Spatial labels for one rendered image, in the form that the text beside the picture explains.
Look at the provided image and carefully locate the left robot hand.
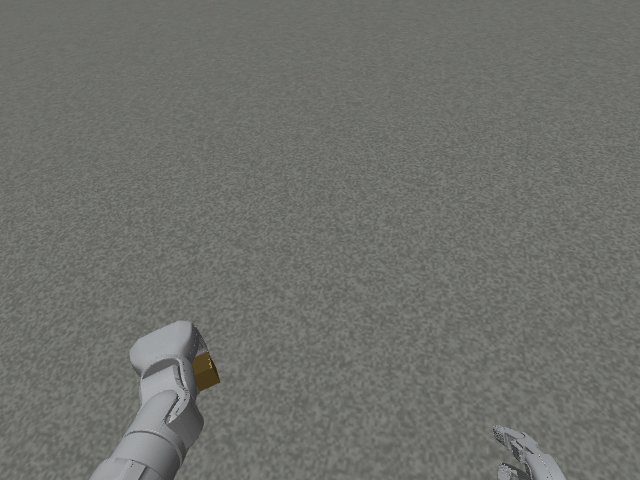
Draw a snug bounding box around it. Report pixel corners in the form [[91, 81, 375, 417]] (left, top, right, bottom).
[[129, 320, 210, 395]]

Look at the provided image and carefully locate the left robot arm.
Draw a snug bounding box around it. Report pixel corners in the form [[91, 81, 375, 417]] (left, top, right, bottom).
[[89, 354, 204, 480]]

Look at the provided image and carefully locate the right robot hand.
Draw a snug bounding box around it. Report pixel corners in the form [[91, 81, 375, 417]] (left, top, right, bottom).
[[493, 425, 567, 480]]

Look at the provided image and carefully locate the small box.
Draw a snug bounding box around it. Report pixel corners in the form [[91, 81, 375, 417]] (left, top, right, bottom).
[[192, 352, 220, 391]]

